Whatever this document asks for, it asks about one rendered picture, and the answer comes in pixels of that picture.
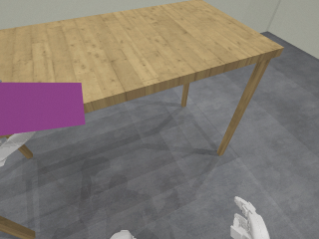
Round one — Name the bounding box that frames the robot left hand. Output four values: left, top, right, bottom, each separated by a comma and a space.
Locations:
0, 80, 37, 167

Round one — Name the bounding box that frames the sponge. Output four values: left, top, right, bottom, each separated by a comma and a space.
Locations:
0, 82, 86, 136

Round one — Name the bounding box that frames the table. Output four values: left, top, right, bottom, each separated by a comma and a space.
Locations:
0, 0, 284, 239

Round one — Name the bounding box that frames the robot right hand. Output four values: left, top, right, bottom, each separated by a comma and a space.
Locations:
230, 196, 270, 239

